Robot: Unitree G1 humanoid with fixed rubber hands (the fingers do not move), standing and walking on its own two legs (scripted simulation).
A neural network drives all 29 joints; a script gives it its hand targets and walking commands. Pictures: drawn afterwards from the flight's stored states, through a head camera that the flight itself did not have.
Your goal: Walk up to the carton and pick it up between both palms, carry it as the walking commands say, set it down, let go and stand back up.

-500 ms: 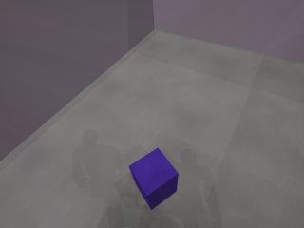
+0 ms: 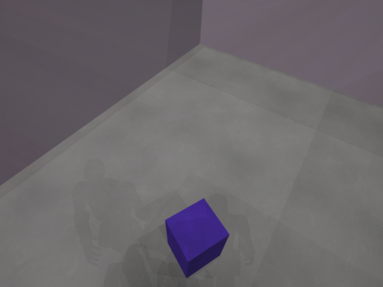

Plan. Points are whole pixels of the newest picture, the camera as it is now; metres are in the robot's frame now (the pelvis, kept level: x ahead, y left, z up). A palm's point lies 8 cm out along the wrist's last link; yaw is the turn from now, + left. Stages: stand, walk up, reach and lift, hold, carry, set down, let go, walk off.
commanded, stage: walk up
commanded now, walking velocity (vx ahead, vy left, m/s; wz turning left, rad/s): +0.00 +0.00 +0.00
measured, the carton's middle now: (195, 239) +0.42 -0.01 -0.63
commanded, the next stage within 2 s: none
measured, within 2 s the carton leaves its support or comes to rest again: neither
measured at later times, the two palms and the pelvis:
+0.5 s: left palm out of the picture +0.02 +0.15 -0.13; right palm out of the picture -0.04 -0.42 -0.12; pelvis -0.02 -0.12 -0.01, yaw +12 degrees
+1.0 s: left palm out of the picture -0.07 +0.01 -0.14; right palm (356, 263) +0.21 -0.38 -0.12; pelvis +0.05 -0.20 +0.00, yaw +24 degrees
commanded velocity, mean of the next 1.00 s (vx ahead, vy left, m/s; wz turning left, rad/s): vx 0.07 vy -0.23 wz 0.35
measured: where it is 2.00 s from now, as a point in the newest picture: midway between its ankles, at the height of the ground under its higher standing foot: outside the picture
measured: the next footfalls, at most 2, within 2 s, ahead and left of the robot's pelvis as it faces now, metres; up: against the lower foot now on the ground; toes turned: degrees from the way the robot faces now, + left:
right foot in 0.48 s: +0.04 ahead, -0.25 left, +0.00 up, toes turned +10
left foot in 0.84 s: +0.01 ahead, -0.10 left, +0.00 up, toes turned +27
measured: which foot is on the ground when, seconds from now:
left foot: down 0.00-0.48, up 0.50-0.82, down 0.84-1.00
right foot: down 0.00-0.14, up 0.16-0.46, down 0.48-0.84, up 0.86-1.00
